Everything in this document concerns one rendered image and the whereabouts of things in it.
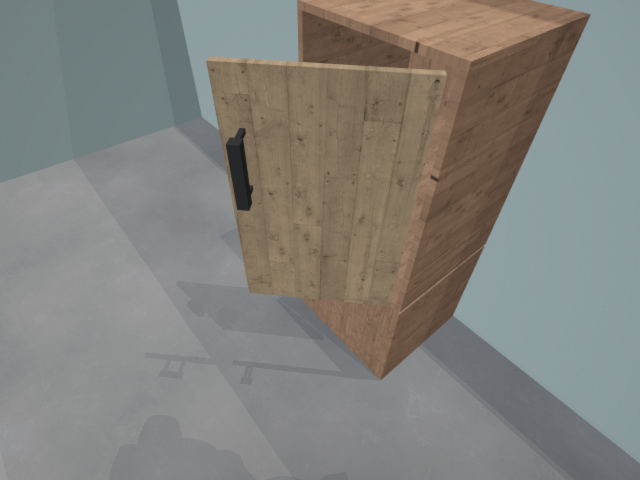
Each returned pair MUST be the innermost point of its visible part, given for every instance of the cupboard door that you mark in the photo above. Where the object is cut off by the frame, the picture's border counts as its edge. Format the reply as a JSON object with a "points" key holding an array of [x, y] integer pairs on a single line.
{"points": [[335, 154]]}

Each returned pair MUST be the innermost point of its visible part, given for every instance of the handle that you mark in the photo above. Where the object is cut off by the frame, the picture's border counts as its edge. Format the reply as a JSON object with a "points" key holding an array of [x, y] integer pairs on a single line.
{"points": [[238, 169]]}

